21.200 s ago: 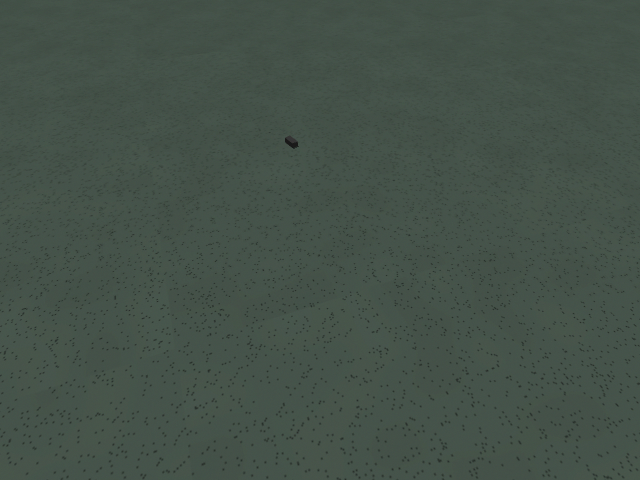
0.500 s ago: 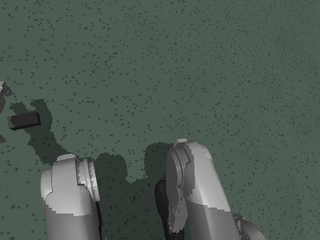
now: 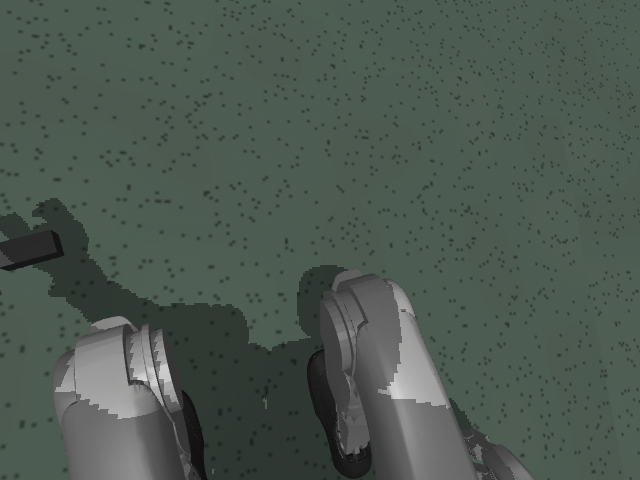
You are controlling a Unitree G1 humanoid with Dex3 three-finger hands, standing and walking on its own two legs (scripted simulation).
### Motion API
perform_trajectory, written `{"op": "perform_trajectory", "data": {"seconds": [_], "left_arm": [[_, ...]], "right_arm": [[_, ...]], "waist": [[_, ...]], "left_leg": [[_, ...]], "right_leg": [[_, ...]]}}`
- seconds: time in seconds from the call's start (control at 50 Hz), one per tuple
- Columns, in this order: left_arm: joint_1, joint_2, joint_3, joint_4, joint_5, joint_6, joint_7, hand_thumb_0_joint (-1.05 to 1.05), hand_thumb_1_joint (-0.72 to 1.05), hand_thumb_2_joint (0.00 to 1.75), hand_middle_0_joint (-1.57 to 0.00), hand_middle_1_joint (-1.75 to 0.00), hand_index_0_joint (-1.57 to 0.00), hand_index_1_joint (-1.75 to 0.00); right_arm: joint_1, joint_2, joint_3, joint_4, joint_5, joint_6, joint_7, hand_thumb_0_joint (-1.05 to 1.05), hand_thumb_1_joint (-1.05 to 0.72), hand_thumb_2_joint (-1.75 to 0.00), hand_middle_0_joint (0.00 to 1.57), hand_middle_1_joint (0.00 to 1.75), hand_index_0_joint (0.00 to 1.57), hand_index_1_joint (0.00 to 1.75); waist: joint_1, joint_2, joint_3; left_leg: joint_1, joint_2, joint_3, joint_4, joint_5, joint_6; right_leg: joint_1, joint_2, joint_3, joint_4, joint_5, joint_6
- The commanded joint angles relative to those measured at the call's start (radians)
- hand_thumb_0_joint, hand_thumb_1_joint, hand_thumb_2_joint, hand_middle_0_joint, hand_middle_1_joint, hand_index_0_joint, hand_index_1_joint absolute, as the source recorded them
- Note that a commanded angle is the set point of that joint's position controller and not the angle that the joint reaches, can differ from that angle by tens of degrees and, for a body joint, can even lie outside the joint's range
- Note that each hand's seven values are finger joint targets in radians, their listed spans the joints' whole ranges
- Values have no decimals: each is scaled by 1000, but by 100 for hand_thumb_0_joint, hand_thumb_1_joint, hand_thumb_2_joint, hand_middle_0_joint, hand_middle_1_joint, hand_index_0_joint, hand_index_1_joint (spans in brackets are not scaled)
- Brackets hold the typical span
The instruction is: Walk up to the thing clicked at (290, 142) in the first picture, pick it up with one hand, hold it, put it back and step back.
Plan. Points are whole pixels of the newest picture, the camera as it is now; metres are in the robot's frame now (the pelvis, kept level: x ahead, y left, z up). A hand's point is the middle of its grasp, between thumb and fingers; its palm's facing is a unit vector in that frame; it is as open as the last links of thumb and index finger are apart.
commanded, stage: close in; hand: left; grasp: from above
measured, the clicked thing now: (29, 250) +0.44 +0.33 -0.30
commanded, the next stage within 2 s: rest palm in 0.04 s
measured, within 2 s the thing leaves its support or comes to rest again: neither
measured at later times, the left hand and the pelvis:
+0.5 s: hand (22, 249) +0.43 +0.32 -0.24, palm faces -0.41 -0.12 -0.90, open 13.6 cm; pelvis +0.00 +0.01 -0.01, yaw -2 degrees
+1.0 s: hand (22, 256) +0.43 +0.33 -0.26, palm faces -0.46 -0.20 -0.87, open 13.9 cm; pelvis +0.01 +0.01 -0.01, yaw -4 degrees
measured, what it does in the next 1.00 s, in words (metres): stands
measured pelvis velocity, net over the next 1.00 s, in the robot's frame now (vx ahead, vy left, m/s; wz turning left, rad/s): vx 0.01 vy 0.01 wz -0.08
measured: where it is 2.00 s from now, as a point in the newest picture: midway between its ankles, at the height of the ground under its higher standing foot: (269, 457)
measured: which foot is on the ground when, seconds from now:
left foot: down 0.00-1.00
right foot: down 0.00-1.00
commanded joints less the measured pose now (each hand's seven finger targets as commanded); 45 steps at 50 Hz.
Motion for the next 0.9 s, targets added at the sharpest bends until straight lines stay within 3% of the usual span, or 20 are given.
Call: {"op": "perform_trajectory", "data": {"seconds": [0.0, 0.02, 0.12, 0.22, 0.26, 0.3, 0.32, 0.36, 0.4, 0.46, 0.48, 0.56, 0.58, 0.62, 0.66, 0.68, 0.7, 0.74, 0.76, 0.88], "left_arm": [[-332, 174, -76, -217, -12, -102, -20, 0, -33, 80, -27, -81, -27, -82], [-320, 256, -34, -212, 6, -122, -16, 0, -33, 80, -28, -82, -28, -82], [-283, 201, -47, -147, 63, -170, 65, 0, -40, 85, -20, -88, -20, -87], [-288, 245, -19, -30, 142, -151, 179, 0, -44, 92, -19, -83, -16, -85], [-329, 260, -19, 4, 166, -140, 218, 0, -44, 93, -19, -81, -16, -84], [-343, 276, -9, 6, 176, -127, 258, 0, -44, 92, -19, -82, -16, -84], [-353, 300, 12, 2, 172, -122, 281, 0, -42, 91, -20, -81, -17, -83], [-340, 262, -24, 72, 174, -101, 300, 0, -41, 89, -19, -82, -17, -84], [-356, 283, -16, 79, 168, -83, 319, 0, -41, 89, -18, -84, -17, -85], [-364, 322, 3, 73, 143, -54, 331, 0, -43, 90, -17, -85, -16, -86], [-362, 305, -15, 95, 137, -46, 324, 0, -42, 89, -17, -86, -16, -87], [-330, 343, 3, 111, 89, -27, 302, 0, -46, 91, -14, -89, -13, -89], [-306, 385, 40, 99, 76, -25, 299, 0, -47, 92, -14, -88, -13, -89], [-274, 365, 30, 124, 69, -20, 273, 0, -46, 91, -15, -87, -13, -88], [-219, 417, 82, 139, 62, -21, 261, 0, -47, 92, -14, -88, -12, -89], [-242, 375, 48, 120, 51, -29, 243, 0, -47, 92, -14, -89, -12, -90], [-241, 369, 39, 111, 41, -37, 234, 0, -48, 92, -14, -89, -12, -90], [-253, 380, 37, 96, 33, -54, 220, 0, -48, 92, -14, -89, -12, -90], [-245, 414, 62, 70, 23, -69, 220, 0, -47, 91, -14, -89, -13, -90], [-262, 402, 29, 51, 59, -143, 226, 0, -47, 93, -15, -86, -13, -88]], "right_arm": [[207, -247, -85, 10, 8, -6, -23, 0, -89, -89, 20, 30, 20, 30], [202, -262, -86, -2, 4, -6, -27, 0, -90, -89, 20, 30, 20, 30], [195, -263, -72, 12, -6, 5, -29, 0, -89, -89, 20, 30, 20, 30], [154, -271, -49, 20, -20, 3, -21, 0, -88, -90, 20, 30, 20, 30], [145, -276, -39, 18, -35, -6, -12, 0, -88, -90, 20, 30, 20, 30], [130, -280, -30, 17, -47, -18, -5, 0, -88, -90, 20, 30, 20, 30], [126, -287, -30, 15, -51, -23, -3, 0, -88, -90, 20, 30, 20, 30], [113, -293, -20, 11, -72, -50, 14, 0, -88, -89, 20, 30, 20, 30], [115, -301, -16, 17, -77, -64, 23, 0, -88, -89, 20, 30, 20, 30], [115, -310, -8, 11, -81, -84, 36, 0, -88, -90, 20, 30, 20, 30], [111, -312, -2, 6, -84, -95, 44, 0, -88, -90, 20, 30, 20, 30], [102, -320, 17, -12, -81, -122, 55, 0, -89, -90, 20, 30, 20, 30], [103, -328, 15, -16, -81, -124, 53, 0, -89, -90, 20, 30, 20, 30], [121, -317, 22, -21, -86, -128, 56, 0, -89, -90, 20, 30, 20, 30], [141, -320, 24, -5, -90, -122, 53, 0, -89, -90, 20, 30, 20, 30], [137, -315, 25, -20, -92, -124, 56, 0, -89, -90, 20, 30, 20, 30], [127, -314, 28, -20, -92, -121, 55, 0, -89, -90, 20, 30, 20, 30], [140, -316, 34, -11, -91, -122, 55, 0, -89, -90, 20, 30, 20, 30], [154, -327, 42, -7, -92, -118, 52, 0, -89, -90, 20, 30, 20, 30], [137, -325, 63, -2, -101, -106, 54, 0, -88, -90, 20, 30, 20, 30]], "waist": [[-38, 227, -620], [-36, 249, -638], [-32, 319, -630], [-23, 371, -587], [-51, 390, -576], [-49, 402, -596], [-47, 419, -600], [-82, 388, -544], [-90, 398, -552], [-76, 426, -607], [-96, 415, -579], [-79, 378, -565], [-69, 362, -584], [-79, 362, -567], [-68, 354, -573], [-88, 356, -557], [-80, 345, -574], [-106, 325, -558], [-95, 330, -577], [-113, 380, -543]], "left_leg": [[410, -20, 83, -206, 66, 38], [428, -18, 80, -205, 71, 35], [543, -16, 67, -219, 130, 15], [560, -13, 67, -229, 180, 8], [561, -11, 65, -217, 193, 9], [568, -10, 67, -212, 195, 10], [566, -11, 67, -214, 190, 9], [531, -10, 70, -194, 148, 14], [517, -10, 69, -194, 132, 16], [559, -1, 62, -195, 149, 13], [541, 0, 64, -174, 139, 16], [474, 1, 65, -156, 134, 26], [470, 3, 62, -153, 139, 29], [470, 3, 61, -147, 159, 28], [464, 3, 53, -159, 179, 26], [463, 3, 51, -149, 179, 28], [460, 8, 49, -146, 186, 31], [462, 8, 42, -127, 195, 33], [465, 9, 38, -132, 212, 34], [505, 15, 21, -141, 195, 16]], "right_leg": [[338, 31, -68, -283, 115, -60], [353, 32, -69, -277, 116, -59], [288, 27, -113, -228, 183, -61], [234, 33, -128, -191, 224, -66], [225, 35, -134, -173, 242, -64], [240, 38, -133, -175, 253, -63], [239, 34, -137, -168, 247, -61], [227, 34, -141, -171, 219, -54], [239, 37, -140, -178, 206, -52], [260, 42, -138, -176, 220, -56], [263, 41, -136, -169, 218, -54], [314, 47, -123, -188, 215, -51], [334, 50, -124, -195, 220, -49], [348, 49, -126, -182, 239, -48], [369, 49, -137, -183, 254, -49], [370, 47, -135, -181, 259, -47], [391, 54, -129, -191, 270, -45], [391, 51, -136, -188, 289, -39], [425, 53, -138, -202, 307, -36], [398, 57, -165, -176, 281, -45]]}}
